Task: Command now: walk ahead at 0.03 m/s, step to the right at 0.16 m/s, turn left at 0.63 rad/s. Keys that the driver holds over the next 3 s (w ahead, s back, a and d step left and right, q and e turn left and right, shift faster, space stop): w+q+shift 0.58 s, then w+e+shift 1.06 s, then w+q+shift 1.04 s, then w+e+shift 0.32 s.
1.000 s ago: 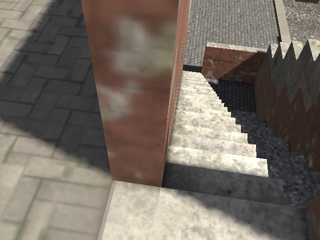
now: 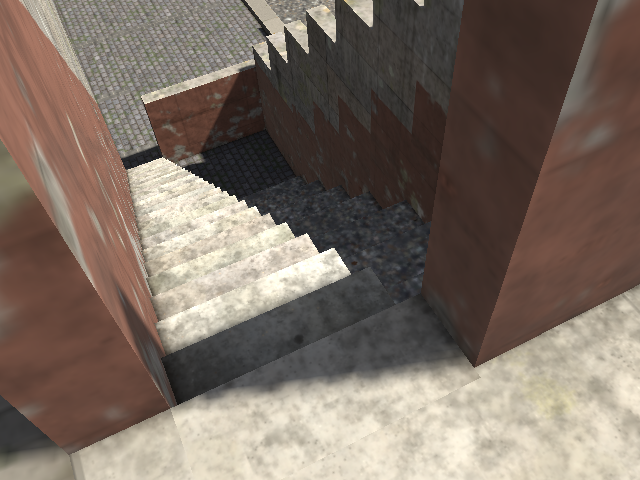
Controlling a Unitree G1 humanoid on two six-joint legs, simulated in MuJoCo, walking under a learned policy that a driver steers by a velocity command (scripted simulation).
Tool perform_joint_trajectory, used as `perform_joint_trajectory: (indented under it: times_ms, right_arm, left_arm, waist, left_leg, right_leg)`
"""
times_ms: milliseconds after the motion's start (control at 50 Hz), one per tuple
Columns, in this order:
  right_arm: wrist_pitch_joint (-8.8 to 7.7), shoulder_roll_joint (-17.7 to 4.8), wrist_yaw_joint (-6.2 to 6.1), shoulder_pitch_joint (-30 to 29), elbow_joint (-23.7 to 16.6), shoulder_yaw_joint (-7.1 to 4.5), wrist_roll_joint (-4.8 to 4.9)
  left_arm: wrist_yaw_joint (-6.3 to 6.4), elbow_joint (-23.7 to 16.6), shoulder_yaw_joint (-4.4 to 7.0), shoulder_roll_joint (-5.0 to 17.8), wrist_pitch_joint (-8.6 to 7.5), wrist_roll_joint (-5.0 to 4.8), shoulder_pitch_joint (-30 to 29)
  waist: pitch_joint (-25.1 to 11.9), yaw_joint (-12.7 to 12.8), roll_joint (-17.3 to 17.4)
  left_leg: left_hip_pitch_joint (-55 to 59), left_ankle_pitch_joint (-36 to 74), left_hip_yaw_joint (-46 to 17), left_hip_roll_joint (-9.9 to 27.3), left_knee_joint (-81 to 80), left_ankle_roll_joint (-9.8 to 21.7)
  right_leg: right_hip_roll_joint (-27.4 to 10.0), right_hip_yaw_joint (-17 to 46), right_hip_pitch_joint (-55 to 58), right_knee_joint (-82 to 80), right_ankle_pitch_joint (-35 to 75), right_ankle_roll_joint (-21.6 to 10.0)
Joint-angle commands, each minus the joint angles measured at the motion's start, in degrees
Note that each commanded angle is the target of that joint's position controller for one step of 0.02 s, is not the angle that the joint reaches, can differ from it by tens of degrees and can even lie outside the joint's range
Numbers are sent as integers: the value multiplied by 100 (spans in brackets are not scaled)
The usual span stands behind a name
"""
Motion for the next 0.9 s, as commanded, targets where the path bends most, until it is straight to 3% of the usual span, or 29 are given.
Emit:
perform_joint_trajectory:
  times_ms: [20,60,120,160,200,240,280,320,360,420,460,540,580,600,620,640,660,680,700,720,740,760,800,840,900]
  right_arm:
    - [-70,-600,69,108,-345,-162,-3]
    - [-79,-490,155,23,-381,-157,-73]
    - [83,-417,321,-717,-720,-98,-101]
    - [212,-385,463,-1097,-912,-38,-21]
    - [273,-387,520,-1486,-1073,-12,25]
    - [283,-299,607,-1685,-1187,55,-6]
    - [262,-300,672,-1814,-1234,57,188]
    - [236,-289,693,-2197,-1427,69,158]
    - [181,-333,741,-2422,-1557,61,141]
    - [151,-202,746,-2677,-1696,108,154]
    - [178,-100,758,-2900,-1837,137,154]
    - [220,-19,699,-2655,-1852,126,78]
    - [191,-40,612,-2133,-1740,96,34]
    - [156,-64,529,-1526,-1562,77,-115]
    - [78,-325,470,-822,-1281,-18,-254]
    - [81,-1069,529,-876,-1276,-136,-190]
    - [48,-1223,555,-730,-1240,-153,-4]
    - [57,-1016,500,-845,-1134,-64,35]
    - [37,-725,442,-1130,-1070,41,37]
    - [10,-522,377,-1511,-1108,102,-7]
    - [-35,-316,322,-1647,-1129,171,-41]
    - [-74,-164,289,-1641,-1107,239,-79]
    - [-149,19,244,-1414,-962,345,-99]
    - [-187,105,161,-1276,-838,420,-63]
    - [-134,-32,32,-1303,-756,422,45]
  left_arm:
    - [320,-517,178,789,-270,-9,-496]
    - [429,-515,133,632,-380,-28,-351]
    - [571,-499,146,651,-415,-78,62]
    - [612,-471,200,774,-407,-36,257]
    - [604,-524,237,890,-378,-10,421]
    - [555,-460,310,1065,-354,-46,698]
    - [441,-470,412,1280,-274,46,759]
    - [392,-460,475,1385,-267,7,869]
    - [420,-372,531,1504,-235,0,1044]
    - [439,-241,644,1611,-141,-58,1257]
    - [492,-185,734,1711,-95,-147,1306]
    - [515,-131,905,1845,-10,-291,1090]
    - [486,-179,935,1860,44,-389,748]
    - [470,-161,939,1839,55,-480,660]
    - [447,-76,895,1688,60,-389,690]
    - [423,-381,663,865,151,-74,727]
    - [507,-422,684,1204,336,100,424]
    - [534,-327,699,1220,398,-11,473]
    - [540,-138,671,1200,377,-48,531]
    - [543,80,703,1250,346,-16,731]
    - [546,315,702,1254,337,32,976]
    - [533,440,705,1240,321,9,1076]
    - [484,510,682,1150,306,-11,968]
    - [447,559,647,1068,306,48,870]
    - [437,585,611,1033,269,63,1006]
  waist:
    - [-218,32,-1500]
    - [-506,2,-1137]
    - [-454,307,-976]
    - [-377,490,-942]
    - [-346,737,-832]
    - [-393,858,-787]
    - [-448,910,-744]
    - [-397,999,-806]
    - [-393,1019,-977]
    - [-412,1008,-1076]
    - [-338,974,-1146]
    - [-493,698,-1338]
    - [-819,340,-1348]
    - [-1114,50,-1129]
    - [-1315,-370,-405]
    - [-1246,-198,1410]
    - [-1044,-337,1169]
    - [-784,-112,866]
    - [-452,114,577]
    - [-385,361,424]
    - [-467,423,478]
    - [-528,441,366]
    - [-362,416,198]
    - [-98,455,160]
    - [5,664,187]
  left_leg:
    - [-903,421,325,-307,1340,80]
    - [-661,531,467,-265,1689,-89]
    - [-880,704,422,-201,1444,-237]
    - [-998,733,398,-189,992,-311]
    - [-1049,651,515,-204,521,-342]
    - [-984,567,518,-167,252,-303]
    - [-690,617,691,-159,53,-302]
    - [-601,576,872,-154,-125,-304]
    - [-614,571,898,-75,-78,-329]
    - [-584,485,1007,3,-156,-367]
    - [-601,510,1109,90,-354,-368]
    - [-94,520,1221,134,-882,-258]
    - [694,488,1404,-101,-1497,-60]
    - [1547,679,1424,-379,-2172,123]
    - [2888,1396,944,-498,-2835,472]
    - [3578,2084,-997,793,-3315,1130]
    - [2879,3260,-1356,1354,-3623,1609]
    - [2656,3216,-875,1337,-3621,1590]
    - [2208,2646,-393,1003,-3688,1339]
    - [2050,2265,-70,676,-3687,1096]
    - [1892,2500,132,576,-3729,1035]
    - [1771,2502,311,571,-3811,981]
    - [1596,1820,369,677,-4138,726]
    - [1651,1500,369,779,-4374,455]
    - [1552,2877,671,819,-4252,-60]
  right_leg:
    - [-1124,688,541,-1699,1579,-728]
    - [-1276,265,829,-1314,3554,-950]
    - [-1737,279,1194,-1323,3574,-1150]
    - [-1891,285,1561,-1291,3555,-1195]
    - [-2080,204,1924,-1230,3871,-1155]
    - [-2268,151,2132,-1090,4187,-1187]
    - [-2181,-203,2082,-849,4506,-1077]
    - [-2286,-421,1945,-735,4795,-1002]
    - [-2341,-549,1920,-658,4967,-964]
    - [-2438,-812,1949,-573,4955,-866]
    - [-2550,-923,1999,-590,4865,-829]
    - [-2603,-1282,1927,-368,4920,-655]
    - [-2513,-1506,1701,232,4978,-534]
    - [-2274,-1594,1250,1035,4878,-454]
    - [-1747,-1565,-5,2331,2716,-223]
    - [-603,-1614,-2315,3780,-2206,99]
    - [-337,-882,-2566,4377,-2448,95]
    - [-417,-649,-2533,4533,-2030,-35]
    - [-455,-439,-2397,4268,-1439,-97]
    - [-431,-325,-2167,4060,-941,-77]
    - [-272,-333,-1927,4168,-721,-44]
    - [-77,-130,-1752,4195,-638,-36]
    - [129,181,-1696,3903,-462,-88]
    - [142,243,-1852,3518,-228,-139]
    - [-14,48,-1517,2859,-430,-231]
Next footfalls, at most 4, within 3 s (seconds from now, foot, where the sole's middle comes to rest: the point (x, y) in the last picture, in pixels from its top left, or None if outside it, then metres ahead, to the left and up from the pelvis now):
0.62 left None -0.02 0.17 -0.77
1.00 right None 0.05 0.11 -0.77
1.18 left None -0.07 0.43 -0.77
1.70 right None -0.05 0.03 -0.77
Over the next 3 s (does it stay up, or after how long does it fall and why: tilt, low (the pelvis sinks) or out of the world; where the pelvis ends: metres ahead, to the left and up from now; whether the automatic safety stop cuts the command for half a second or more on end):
stays up -0.15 0.08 0.00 its command is cut before an obstacle from the start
